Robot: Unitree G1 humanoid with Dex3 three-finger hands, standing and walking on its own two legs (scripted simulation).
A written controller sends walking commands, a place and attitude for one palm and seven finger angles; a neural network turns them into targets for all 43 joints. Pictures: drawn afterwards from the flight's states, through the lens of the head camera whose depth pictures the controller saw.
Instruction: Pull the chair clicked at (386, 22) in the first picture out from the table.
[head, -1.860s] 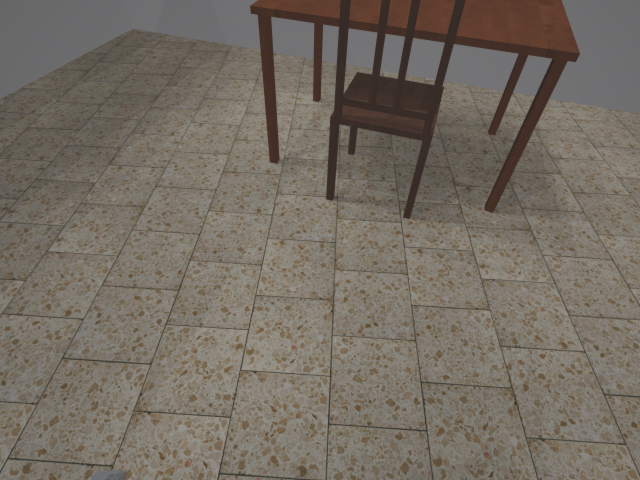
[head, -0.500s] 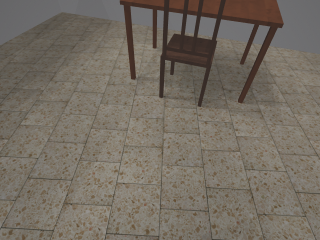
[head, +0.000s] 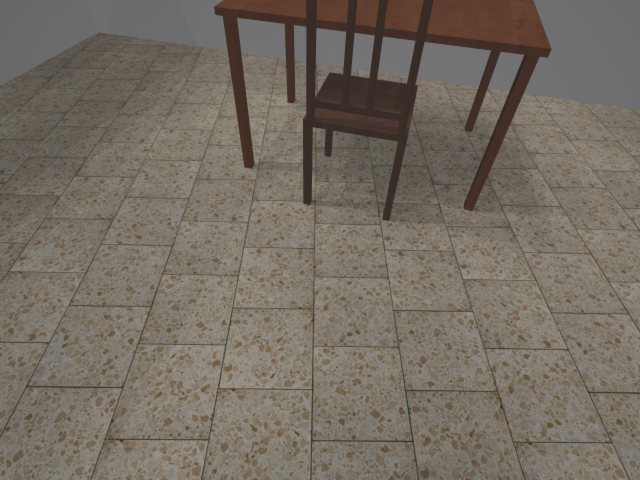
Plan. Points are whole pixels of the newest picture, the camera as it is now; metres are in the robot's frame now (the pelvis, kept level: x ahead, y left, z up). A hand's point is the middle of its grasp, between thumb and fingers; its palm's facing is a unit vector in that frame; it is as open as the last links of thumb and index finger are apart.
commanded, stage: walk to a spot facing it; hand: left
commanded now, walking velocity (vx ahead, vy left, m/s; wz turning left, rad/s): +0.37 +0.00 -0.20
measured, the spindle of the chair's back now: (348, 51) +1.39 +0.00 -0.04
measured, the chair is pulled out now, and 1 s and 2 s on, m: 0.00 0.00 0.00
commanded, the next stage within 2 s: turn to face it in 1.26 s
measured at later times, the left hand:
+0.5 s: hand (188, 402) +0.26 +0.23 -0.16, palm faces -0.09 -0.98 -0.18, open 7.4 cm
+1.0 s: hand (249, 297) +0.47 +0.17 -0.16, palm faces -0.17 -0.97 -0.18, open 7.2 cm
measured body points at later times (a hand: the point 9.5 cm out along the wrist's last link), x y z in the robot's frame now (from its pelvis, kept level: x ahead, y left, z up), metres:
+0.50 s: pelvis +0.19 +0.05 +0.01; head +0.21 +0.07 +0.46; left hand +0.27 +0.28 -0.15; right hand +0.15 -0.19 -0.13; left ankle +0.11 +0.15 -0.72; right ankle +0.21 -0.09 -0.65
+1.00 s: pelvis +0.42 -0.01 +0.01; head +0.44 +0.01 +0.46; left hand +0.48 +0.22 -0.15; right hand +0.42 -0.25 -0.13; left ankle +0.54 +0.12 -0.69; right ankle +0.39 -0.09 -0.72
